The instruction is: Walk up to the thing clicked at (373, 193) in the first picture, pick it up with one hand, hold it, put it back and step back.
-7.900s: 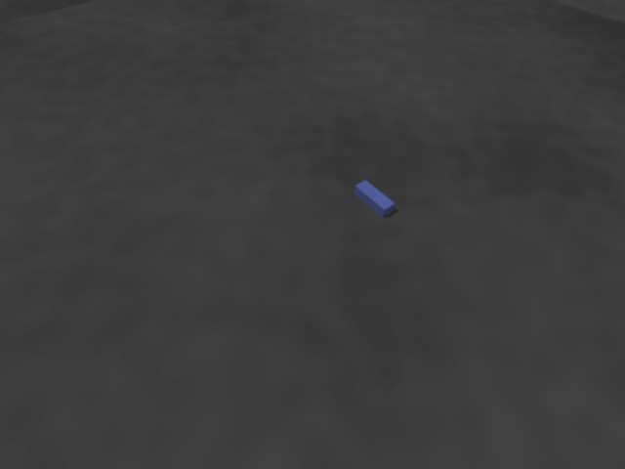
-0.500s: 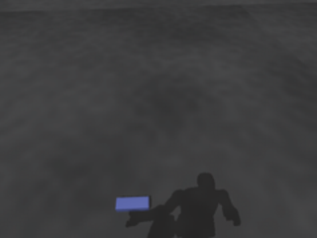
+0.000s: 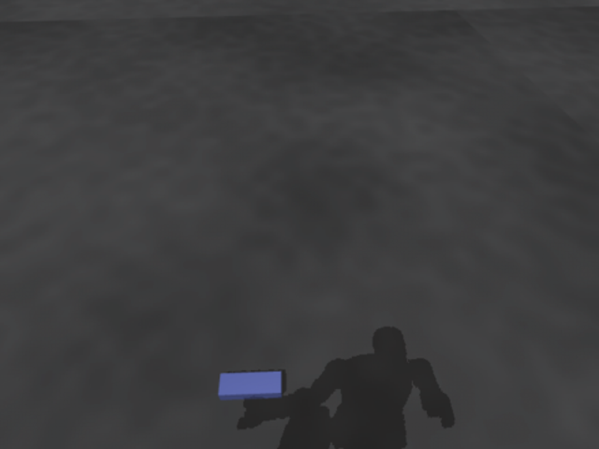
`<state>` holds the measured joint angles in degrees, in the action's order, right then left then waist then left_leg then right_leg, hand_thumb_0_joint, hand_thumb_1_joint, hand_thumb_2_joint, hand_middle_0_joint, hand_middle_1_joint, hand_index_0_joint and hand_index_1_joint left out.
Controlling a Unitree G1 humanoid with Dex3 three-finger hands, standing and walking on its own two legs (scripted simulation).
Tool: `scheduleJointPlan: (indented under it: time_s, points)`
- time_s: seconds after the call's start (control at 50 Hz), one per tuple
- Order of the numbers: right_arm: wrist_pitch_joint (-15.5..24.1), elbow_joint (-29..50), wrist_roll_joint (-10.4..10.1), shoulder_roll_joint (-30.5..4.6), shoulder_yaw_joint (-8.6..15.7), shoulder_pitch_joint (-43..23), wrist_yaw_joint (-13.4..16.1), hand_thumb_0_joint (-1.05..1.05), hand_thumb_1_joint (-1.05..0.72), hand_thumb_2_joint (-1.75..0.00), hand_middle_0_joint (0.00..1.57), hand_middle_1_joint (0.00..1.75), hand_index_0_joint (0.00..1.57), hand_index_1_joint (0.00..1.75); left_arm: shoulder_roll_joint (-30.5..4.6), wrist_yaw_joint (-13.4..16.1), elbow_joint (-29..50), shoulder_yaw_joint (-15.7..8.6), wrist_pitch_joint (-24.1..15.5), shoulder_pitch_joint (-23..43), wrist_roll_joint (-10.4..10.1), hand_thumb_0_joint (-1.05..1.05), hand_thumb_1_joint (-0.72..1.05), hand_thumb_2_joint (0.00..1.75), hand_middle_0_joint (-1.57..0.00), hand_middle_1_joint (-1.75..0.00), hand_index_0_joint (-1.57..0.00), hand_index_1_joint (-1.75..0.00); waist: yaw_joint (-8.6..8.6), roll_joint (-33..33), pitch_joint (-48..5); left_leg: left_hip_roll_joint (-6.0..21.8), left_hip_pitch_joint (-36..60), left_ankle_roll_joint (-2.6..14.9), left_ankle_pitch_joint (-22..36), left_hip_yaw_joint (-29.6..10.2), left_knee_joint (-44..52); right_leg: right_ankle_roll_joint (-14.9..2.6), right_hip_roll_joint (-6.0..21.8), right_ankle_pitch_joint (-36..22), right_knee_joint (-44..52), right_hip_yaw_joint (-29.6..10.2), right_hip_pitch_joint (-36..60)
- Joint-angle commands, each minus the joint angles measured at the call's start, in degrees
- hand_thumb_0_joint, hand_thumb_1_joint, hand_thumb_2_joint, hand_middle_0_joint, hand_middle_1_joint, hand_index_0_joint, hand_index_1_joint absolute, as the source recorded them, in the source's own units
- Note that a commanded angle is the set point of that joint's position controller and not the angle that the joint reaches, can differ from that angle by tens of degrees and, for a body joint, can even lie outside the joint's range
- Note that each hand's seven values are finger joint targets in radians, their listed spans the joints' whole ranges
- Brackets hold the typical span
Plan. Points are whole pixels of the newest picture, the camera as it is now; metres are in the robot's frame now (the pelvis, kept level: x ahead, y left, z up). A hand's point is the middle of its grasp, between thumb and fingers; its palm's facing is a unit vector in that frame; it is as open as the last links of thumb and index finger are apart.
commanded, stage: stand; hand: left
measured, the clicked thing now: (251, 385) +0.43 +0.15 -0.76
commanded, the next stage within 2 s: walk up in 0.28 s
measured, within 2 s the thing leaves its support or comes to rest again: neither
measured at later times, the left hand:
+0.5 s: hand out of the picture +0.08 +0.25 -0.16, palm faces -0.06 -0.93 -0.37, open 7.4 cm
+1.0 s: hand out of the picture +0.13 +0.15 -0.17, palm faces -0.01 -0.93 -0.37, open 7.4 cm
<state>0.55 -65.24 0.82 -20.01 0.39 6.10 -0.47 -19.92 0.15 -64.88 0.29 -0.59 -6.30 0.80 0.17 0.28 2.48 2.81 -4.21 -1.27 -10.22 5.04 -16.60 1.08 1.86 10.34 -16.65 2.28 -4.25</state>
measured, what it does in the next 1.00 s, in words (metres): steps to the right: right foot, then left foot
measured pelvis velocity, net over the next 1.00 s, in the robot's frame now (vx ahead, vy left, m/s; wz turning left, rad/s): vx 0.02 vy -0.11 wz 0.00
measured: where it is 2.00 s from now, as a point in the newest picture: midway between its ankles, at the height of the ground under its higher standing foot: outside the picture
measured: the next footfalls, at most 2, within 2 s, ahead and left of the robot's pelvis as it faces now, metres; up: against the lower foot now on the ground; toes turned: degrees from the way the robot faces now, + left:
right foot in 0.58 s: +0.05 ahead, -0.23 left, +0.00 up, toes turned -2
left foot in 0.84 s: +0.06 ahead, +0.05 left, +0.00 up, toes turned +0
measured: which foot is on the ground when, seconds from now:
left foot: down 0.00-0.58, up 0.60-0.82, down 0.84-1.00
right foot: down 0.00-0.30, up 0.32-0.56, down 0.58-1.00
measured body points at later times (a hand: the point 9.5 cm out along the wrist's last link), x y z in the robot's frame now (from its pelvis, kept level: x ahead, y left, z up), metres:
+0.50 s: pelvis -0.01 -0.04 -0.01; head +0.03 -0.03 +0.43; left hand +0.08 +0.29 -0.14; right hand +0.02 -0.39 -0.12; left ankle -0.01 +0.13 -0.75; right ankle +0.00 -0.21 -0.71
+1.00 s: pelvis +0.02 -0.11 -0.03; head +0.06 -0.10 +0.42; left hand +0.13 +0.20 -0.15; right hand +0.08 -0.41 -0.15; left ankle +0.03 +0.00 -0.75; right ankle +0.01 -0.23 -0.74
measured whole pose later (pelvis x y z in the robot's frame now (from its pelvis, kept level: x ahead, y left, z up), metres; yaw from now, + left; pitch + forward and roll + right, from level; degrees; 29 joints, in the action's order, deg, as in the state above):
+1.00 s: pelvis +0.02 -0.11 -0.03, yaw +0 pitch -2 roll +0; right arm -0.5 -53.6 1.8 -20.0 2.3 12.0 -1.2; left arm -21.3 0.9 -54.5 -2.0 0.3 -6.7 -0.3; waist 0.3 -0.3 6.8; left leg -1.0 -15.7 1.5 -19.3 -1.1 -37.0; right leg -1.7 0.1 27.6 -41.1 -0.1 -16.2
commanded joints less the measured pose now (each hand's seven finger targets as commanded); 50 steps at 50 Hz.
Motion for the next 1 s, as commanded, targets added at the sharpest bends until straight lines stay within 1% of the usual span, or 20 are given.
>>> scheduleJointPlan:
  time_s: [0.0,0.24,0.26,0.28,0.32,0.38,0.5,0.54,0.56,0.58,0.6,0.64,0.76,0.82,0.84,0.86,0.88,0.9,0.94,0.98]
  points:
    - [1.17,3.41,-0.11,-12.21,2.28,-2.70,0.81,0.00,-0.90,-0.90,0.20,0.30,0.20,0.30,-12.45,0.54,3.56,-2.46,-1.41,1.99,-0.08,0.00,0.90,0.90,-0.20,-0.30,-0.20,-0.30,-0.09,-0.42,-4.74,6.85,1.81,2.04,10.02,-5.70,1.51,-1.95,7.12,-11.36,2.12,-5.01,-1.08]
    - [1.10,3.38,-0.13,-12.09,2.23,-2.66,0.70,0.00,-0.90,-0.90,0.20,0.30,0.20,0.30,-12.41,0.55,3.45,-2.47,-1.40,1.70,-0.11,0.00,0.90,0.90,-0.20,-0.30,-0.20,-0.30,-0.01,-0.22,-3.73,6.60,1.09,2.01,8.29,-5.83,1.92,-1.92,7.02,-10.19,2.58,-5.20,-1.16]
    - [1.88,2.77,0.12,-19.08,5.90,8.49,2.91,0.00,-0.90,-0.90,0.20,0.30,0.20,0.30,-17.77,-1.46,7.84,-7.18,1.14,2.76,3.15,0.00,0.90,0.90,-0.20,-0.30,-0.20,-0.30,2.87,-7.22,-1.08,10.11,4.76,5.38,10.53,-10.12,-0.19,-2.40,2.13,-6.26,-7.15,-2.43,-10.80]
    - [2.01,2.41,-0.06,-22.19,7.36,11.57,4.04,0.00,-0.90,-0.90,0.20,0.30,0.20,0.30,-16.03,-2.12,9.07,-7.14,2.56,3.15,3.13,0.00,0.90,0.90,-0.20,-0.30,-0.20,-0.30,3.47,-0.81,-0.30,16.42,9.32,9.51,12.93,-15.27,0.68,-1.69,0.43,8.64,-14.49,-0.50,-19.24]
    - [2.82,6.29,0.39,-24.03,9.80,11.19,5.32,0.00,-0.90,-0.90,0.20,0.30,0.20,0.30,-14.28,-3.20,12.77,-7.75,4.98,1.58,3.29,0.00,0.90,0.90,-0.20,-0.30,-0.20,-0.30,2.55,3.11,-1.39,27.07,5.24,16.92,13.25,-21.62,1.95,-1.70,2.24,21.40,-36.37,-9.25,-23.71]
    - [3.58,10.12,1.45,-20.38,9.57,7.22,5.83,0.00,-0.90,-0.90,0.20,0.30,0.20,0.30,-13.41,-4.36,15.18,-8.21,5.55,-0.49,2.19,0.00,0.90,0.90,-0.20,-0.30,-0.20,-0.30,-0.07,3.70,-1.28,20.88,0.30,13.73,12.36,-12.36,-1.00,-2.53,2.68,16.95,-41.85,-14.75,-23.73]
    - [2.48,15.29,1.85,-19.74,8.68,1.87,3.19,0.00,-0.90,-0.90,0.20,0.30,0.20,0.30,-11.99,-4.61,14.69,-7.80,3.90,-6.28,1.40,0.00,0.90,0.90,-0.20,-0.30,-0.20,-0.30,-2.02,12.56,-1.16,13.72,-10.33,10.14,6.11,-2.76,-9.49,-1.35,0.15,10.85,-19.68,-1.26,-8.84]
    - [0.98,15.90,1.49,-14.90,6.95,3.50,2.49,0.00,-0.90,-0.90,0.20,0.30,0.20,0.30,-14.42,-3.38,10.75,-9.14,2.66,-13.31,1.57,0.00,0.90,0.90,-0.20,-0.30,-0.20,-0.30,-4.07,0.80,-3.33,7.43,-18.34,6.93,-7.19,2.05,-26.03,-0.91,-3.22,3.70,-10.81,0.52,3.19]
    - [0.40,17.15,0.84,-9.78,4.96,5.44,2.38,0.00,-0.90,-0.90,0.20,0.30,0.20,0.30,-20.00,-2.67,11.95,-10.35,2.08,-13.81,2.23,0.00,0.90,0.90,-0.20,-0.30,-0.20,-0.30,-4.88,-16.28,-1.25,0.43,-25.89,4.45,-25.62,3.74,-36.83,-3.57,5.54,5.97,-1.04,-14.67,1.51]
    - [-0.27,18.08,-0.30,-10.04,4.79,3.68,2.76,0.00,-0.90,-0.90,0.20,0.30,0.20,0.30,-23.33,-2.15,15.23,-9.93,1.50,-9.58,2.48,0.00,0.90,0.90,-0.20,-0.30,-0.20,-0.30,-4.60,-15.58,-1.34,-3.04,-23.84,2.41,-29.05,-6.69,-43.97,-12.02,17.41,18.50,6.76,-34.47,-10.38]
    - [-0.33,16.88,-0.79,-14.08,6.16,4.02,3.12,0.00,-0.90,-0.90,0.20,0.30,0.20,0.30,-24.18,-1.91,16.18,-9.85,1.56,-5.24,2.32,0.00,0.90,0.90,-0.20,-0.30,-0.20,-0.30,-3.02,-10.90,1.43,-1.09,-20.91,1.86,-27.75,-11.01,-47.09,-16.61,18.31,21.19,5.78,-35.33,-14.50]
    - [-0.34,13.73,-1.43,-14.52,5.77,8.68,2.71,0.00,-0.90,-0.90,0.20,0.30,0.20,0.30,-18.07,-0.77,16.53,-8.01,1.10,-0.71,1.33,0.00,0.90,0.90,-0.20,-0.30,-0.20,-0.30,-0.01,-6.63,1.63,0.52,-21.45,2.17,-21.87,-12.90,-44.50,-12.68,12.61,19.49,-0.58,-22.58,-11.95]
    - [-0.77,13.00,0.02,-13.28,4.92,9.74,1.33,0.00,-0.90,-0.90,0.20,0.30,0.20,0.30,-17.89,0.42,16.00,-7.59,-0.64,-2.06,0.59,0.00,0.90,0.90,-0.20,-0.30,-0.20,-0.30,-0.69,-7.08,-0.10,-0.28,-14.55,2.75,-19.14,-9.18,-24.99,-13.81,16.02,-5.56,-7.02,-19.18,-10.47]
    - [-0.42,12.59,1.03,-15.05,6.14,12.75,1.03,0.00,-0.90,-0.90,0.20,0.30,0.20,0.30,-17.01,0.87,17.07,-6.47,-0.66,1.18,-0.49,0.00,0.90,0.90,-0.20,-0.30,-0.20,-0.30,2.29,-5.06,-2.32,-1.59,-5.27,4.16,-5.18,-8.40,-12.75,-10.28,14.43,-12.73,-14.28,-15.27,-14.87]
    - [-0.05,13.59,1.60,-17.64,6.74,11.00,0.99,0.00,-0.90,-0.90,0.20,0.30,0.20,0.30,-14.46,0.95,17.03,-5.78,-0.56,0.67,-1.09,0.00,0.90,0.90,-0.20,-0.30,-0.20,-0.30,1.30,3.06,-2.51,4.43,-6.74,6.70,0.00,-19.96,-6.76,-6.56,8.70,-7.47,-19.35,-10.51,-16.16]
    - [0.04,15.59,1.12,-19.97,7.19,5.02,0.45,0.00,-0.90,-0.90,0.20,0.30,0.20,0.30,-13.59,1.20,16.03,-5.65,-0.14,0.72,-1.82,0.00,0.90,0.90,-0.20,-0.30,-0.20,-0.30,-0.66,9.36,-0.07,9.80,-11.81,11.32,-0.16,-27.63,-3.68,-3.06,-0.87,10.16,-24.75,-1.87,-15.49]
    - [0.26,16.27,1.12,-20.24,7.21,3.76,-0.01,0.00,-0.90,-0.90,0.20,0.30,0.20,0.30,-14.38,1.53,14.74,-6.18,0.14,-1.25,-1.44,0.00,0.90,0.90,-0.20,-0.30,-0.20,-0.30,-0.77,10.74,-0.71,13.29,-13.09,15.78,1.50,-30.51,-3.88,-2.79,-2.22,21.01,-29.94,-2.06,-12.79]
    - [0.41,16.36,1.40,-18.70,6.97,4.25,-0.06,0.00,-0.90,-0.90,0.20,0.30,0.20,0.30,-13.98,1.55,14.43,-5.89,-0.05,-1.63,-1.24,0.00,0.90,0.90,-0.20,-0.30,-0.20,-0.30,-0.59,9.13,-1.23,12.87,-10.68,16.59,6.51,-29.25,-5.05,-2.96,-2.07,24.26,-31.18,-3.36,-14.11]
    - [0.54,16.29,0.98,-15.24,5.84,3.94,0.55,0.00,-0.90,-0.90,0.20,0.30,0.20,0.30,-11.72,1.54,13.96,-5.38,-0.90,-1.66,-1.30,0.00,0.90,0.90,-0.20,-0.30,-0.20,-0.30,-1.11,7.90,-2.20,10.42,-6.21,14.04,20.08,-23.06,-9.49,-3.18,-1.17,19.81,-25.35,-3.36,-14.84]
    - [0.09,16.05,-0.31,-13.70,5.33,1.47,0.60,0.00,-0.90,-0.90,0.20,0.30,0.20,0.30,-11.14,1.76,11.93,-4.88,-2.30,-5.02,-1.06,0.00,0.90,0.90,-0.20,-0.30,-0.20,-0.30,-3.41,6.96,-6.39,6.74,-5.12,8.73,25.80,-16.21,-16.27,-3.13,0.85,0.45,-8.68,-3.36,-5.35]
